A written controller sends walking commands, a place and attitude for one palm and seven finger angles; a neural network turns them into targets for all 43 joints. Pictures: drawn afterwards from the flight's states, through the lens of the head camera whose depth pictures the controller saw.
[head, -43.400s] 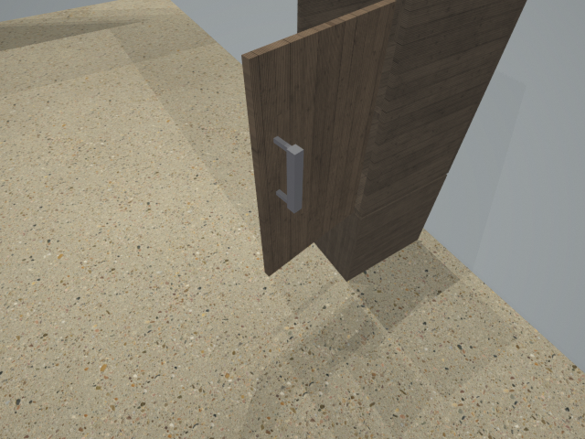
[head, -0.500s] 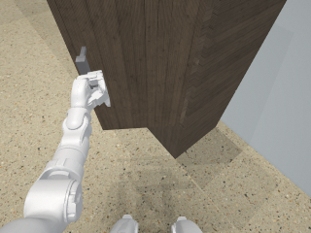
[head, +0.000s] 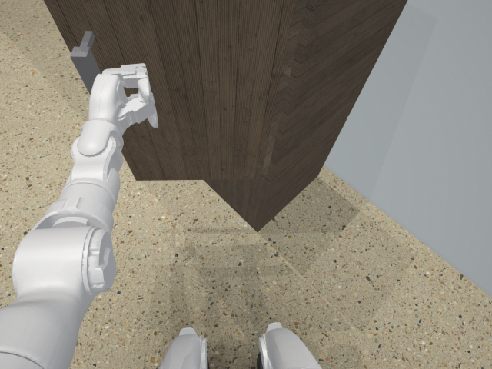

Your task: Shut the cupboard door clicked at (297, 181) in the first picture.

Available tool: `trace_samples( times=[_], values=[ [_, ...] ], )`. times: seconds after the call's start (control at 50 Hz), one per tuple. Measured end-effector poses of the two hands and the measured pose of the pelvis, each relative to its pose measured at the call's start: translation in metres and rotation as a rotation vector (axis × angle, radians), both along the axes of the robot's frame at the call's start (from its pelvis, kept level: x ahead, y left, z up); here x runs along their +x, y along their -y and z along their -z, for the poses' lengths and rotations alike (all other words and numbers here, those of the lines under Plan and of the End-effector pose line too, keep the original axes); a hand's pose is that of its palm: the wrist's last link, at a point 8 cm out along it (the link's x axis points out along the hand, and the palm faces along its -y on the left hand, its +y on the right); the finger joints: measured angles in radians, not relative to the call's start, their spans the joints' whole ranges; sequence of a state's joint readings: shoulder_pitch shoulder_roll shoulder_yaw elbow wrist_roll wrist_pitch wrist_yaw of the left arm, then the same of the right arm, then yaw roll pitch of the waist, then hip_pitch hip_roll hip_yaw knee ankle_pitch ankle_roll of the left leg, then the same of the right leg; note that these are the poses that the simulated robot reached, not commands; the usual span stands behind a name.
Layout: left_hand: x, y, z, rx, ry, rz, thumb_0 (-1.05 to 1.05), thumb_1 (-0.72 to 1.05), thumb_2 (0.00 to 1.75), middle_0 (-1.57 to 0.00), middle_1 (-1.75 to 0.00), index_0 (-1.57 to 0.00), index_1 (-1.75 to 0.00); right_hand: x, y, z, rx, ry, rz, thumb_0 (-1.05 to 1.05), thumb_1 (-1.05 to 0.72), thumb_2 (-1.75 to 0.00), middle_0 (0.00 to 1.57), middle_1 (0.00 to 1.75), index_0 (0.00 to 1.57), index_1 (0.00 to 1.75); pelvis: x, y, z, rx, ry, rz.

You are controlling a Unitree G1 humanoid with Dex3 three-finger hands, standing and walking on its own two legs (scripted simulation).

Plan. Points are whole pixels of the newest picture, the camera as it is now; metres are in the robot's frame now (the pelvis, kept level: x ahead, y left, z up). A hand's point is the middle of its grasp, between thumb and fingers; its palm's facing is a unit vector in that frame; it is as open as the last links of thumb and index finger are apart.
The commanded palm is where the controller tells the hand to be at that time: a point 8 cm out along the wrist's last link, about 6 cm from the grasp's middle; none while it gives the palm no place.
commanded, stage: push the door shut along its arc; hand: left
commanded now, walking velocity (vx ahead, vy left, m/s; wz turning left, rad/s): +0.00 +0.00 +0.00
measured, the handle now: (102, 84) +0.57 +0.19 +0.10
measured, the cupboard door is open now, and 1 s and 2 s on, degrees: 48 28 27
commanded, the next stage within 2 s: pull the fist back off the door in 0.84 s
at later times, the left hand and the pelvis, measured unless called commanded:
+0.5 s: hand (161, 77) +0.57 +0.09 +0.11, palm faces -0.24 -0.97 -0.02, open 3.0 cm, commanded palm +0.58 +0.12 +0.10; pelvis +0.00 +0.00 -0.01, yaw -1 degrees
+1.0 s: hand (177, 56) +0.62 +0.07 +0.11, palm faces -0.23 -0.97 +0.05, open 3.4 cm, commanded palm +0.62 +0.07 +0.10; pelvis +0.00 +0.00 -0.03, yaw -1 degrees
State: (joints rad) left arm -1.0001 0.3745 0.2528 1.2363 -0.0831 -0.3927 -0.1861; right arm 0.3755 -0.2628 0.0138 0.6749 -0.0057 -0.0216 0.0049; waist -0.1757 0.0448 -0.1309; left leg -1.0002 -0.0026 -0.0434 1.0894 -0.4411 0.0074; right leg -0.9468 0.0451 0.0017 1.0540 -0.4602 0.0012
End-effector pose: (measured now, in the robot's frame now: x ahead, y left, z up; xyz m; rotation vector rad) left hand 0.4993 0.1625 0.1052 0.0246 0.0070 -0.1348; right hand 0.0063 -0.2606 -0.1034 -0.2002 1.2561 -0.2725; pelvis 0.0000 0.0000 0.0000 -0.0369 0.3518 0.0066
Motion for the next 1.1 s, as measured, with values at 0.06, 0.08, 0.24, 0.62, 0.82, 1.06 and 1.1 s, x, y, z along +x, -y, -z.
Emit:
trace_samples(
  times=[0.06,0.08,0.24,0.62,0.82,1.06,1.1],
  values=[
    [0.010,0.004,0.001,0.004,-0.016,0.013,0.01,0.90,0.90,-1.30,-1.50,-1.30,-1.50,-0.007,0.001,0.001,-0.005,-0.011,0.013,0.01,-0.91,-0.90,0.21,0.30,0.20,0.30,-0.001,0.001,0.003,-0.002,-0.013,0.003],
    [0.014,0.006,0.002,0.006,-0.019,0.016,0.01,0.90,0.90,-1.30,-1.50,-1.30,-1.50,-0.010,0.001,0.001,-0.006,-0.017,0.017,0.01,-0.91,-0.90,0.21,0.30,0.20,0.30,-0.001,0.001,0.004,-0.003,-0.018,0.004],
    [0.041,0.014,-0.002,0.000,0.000,0.050,0.01,0.90,0.91,-1.30,-1.50,-1.29,-1.50,-0.033,0.000,0.005,-0.003,-0.087,0.057,0.01,-0.91,-0.90,0.21,0.30,0.20,0.30,0.000,0.003,0.011,-0.005,-0.062,0.015],
    [0.074,0.018,-0.005,0.011,-0.028,0.132,0.01,0.93,0.95,-1.30,-1.50,-1.29,-1.50,-0.049,-0.004,0.002,-0.025,-0.161,0.073,0.01,-0.91,-0.90,0.21,0.30,0.20,0.30,0.004,0.002,0.018,-0.029,-0.113,0.005],
    [0.093,0.028,-0.006,0.016,-0.035,0.160,0.02,0.98,0.98,-1.30,-1.50,-1.29,-1.50,-0.056,-0.011,0.005,-0.036,-0.189,0.077,0.00,-0.91,-0.90,0.21,0.30,0.20,0.30,0.004,-0.002,0.026,-0.041,-0.147,0.000],
    [0.110,0.042,0.003,-0.155,-0.075,-0.092,0.03,0.95,0.96,-1.30,-1.50,-1.29,-1.50,-0.074,-0.029,0.008,0.013,-0.259,0.069,0.00,-0.91,-0.90,0.21,0.30,0.20,0.30,0.007,-0.004,0.033,-0.047,-0.195,0.005],
    [0.107,0.045,0.011,-0.152,-0.093,-0.208,0.03,0.93,0.94,-1.30,-1.50,-1.29,-1.50,-0.075,-0.035,0.008,0.044,-0.267,0.057,0.00,-0.91,-0.90,0.21,0.30,0.20,0.30,0.009,-0.003,0.031,-0.044,-0.199,0.008]
  ],
)
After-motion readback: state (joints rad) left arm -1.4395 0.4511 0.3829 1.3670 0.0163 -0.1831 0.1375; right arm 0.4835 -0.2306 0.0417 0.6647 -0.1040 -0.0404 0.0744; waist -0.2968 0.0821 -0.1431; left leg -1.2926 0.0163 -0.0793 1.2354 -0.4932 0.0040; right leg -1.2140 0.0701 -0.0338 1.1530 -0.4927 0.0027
